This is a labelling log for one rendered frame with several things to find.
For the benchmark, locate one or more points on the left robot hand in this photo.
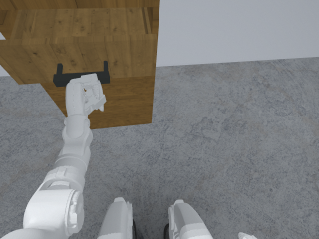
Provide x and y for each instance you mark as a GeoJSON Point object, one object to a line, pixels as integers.
{"type": "Point", "coordinates": [81, 102]}

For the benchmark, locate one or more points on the robot left thigh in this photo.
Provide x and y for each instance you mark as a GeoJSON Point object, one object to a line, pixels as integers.
{"type": "Point", "coordinates": [118, 218]}

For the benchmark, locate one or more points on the left robot shin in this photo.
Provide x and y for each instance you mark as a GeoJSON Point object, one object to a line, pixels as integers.
{"type": "Point", "coordinates": [129, 231]}

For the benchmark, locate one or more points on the left robot forearm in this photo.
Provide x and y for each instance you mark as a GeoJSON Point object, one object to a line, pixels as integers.
{"type": "Point", "coordinates": [73, 160]}

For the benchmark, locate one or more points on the drawer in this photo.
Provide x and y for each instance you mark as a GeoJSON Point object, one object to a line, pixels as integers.
{"type": "Point", "coordinates": [80, 39]}

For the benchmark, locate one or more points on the left robot upper arm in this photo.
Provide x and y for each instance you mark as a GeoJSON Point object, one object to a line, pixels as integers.
{"type": "Point", "coordinates": [52, 214]}

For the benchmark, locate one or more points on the cabinet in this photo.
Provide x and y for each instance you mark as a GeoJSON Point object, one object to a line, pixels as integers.
{"type": "Point", "coordinates": [129, 100]}

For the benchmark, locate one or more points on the handle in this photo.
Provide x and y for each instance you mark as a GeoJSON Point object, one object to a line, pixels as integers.
{"type": "Point", "coordinates": [61, 80]}

